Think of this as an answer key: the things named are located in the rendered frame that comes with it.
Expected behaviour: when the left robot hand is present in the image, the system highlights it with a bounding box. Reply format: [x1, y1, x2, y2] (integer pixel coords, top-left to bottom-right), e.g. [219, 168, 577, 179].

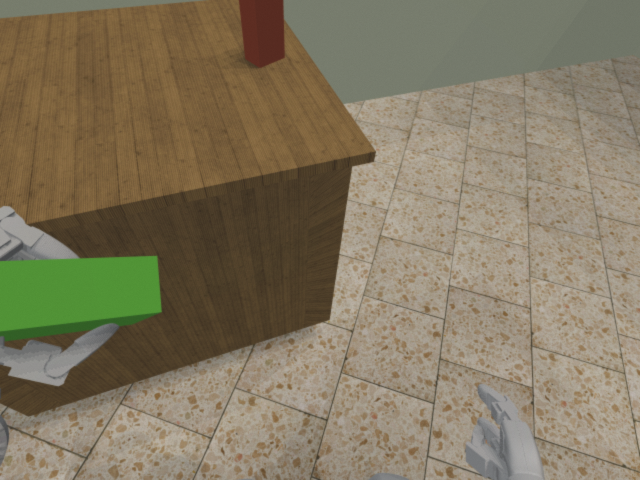
[0, 206, 119, 386]

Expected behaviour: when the right robot hand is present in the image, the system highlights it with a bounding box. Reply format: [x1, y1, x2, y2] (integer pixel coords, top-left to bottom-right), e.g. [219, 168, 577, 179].
[466, 384, 545, 480]

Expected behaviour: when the sponge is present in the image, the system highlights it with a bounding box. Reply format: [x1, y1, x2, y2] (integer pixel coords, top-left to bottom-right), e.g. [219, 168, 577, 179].
[0, 256, 162, 341]

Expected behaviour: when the table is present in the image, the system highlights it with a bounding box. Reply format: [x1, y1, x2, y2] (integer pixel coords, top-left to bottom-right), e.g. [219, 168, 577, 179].
[0, 0, 376, 417]

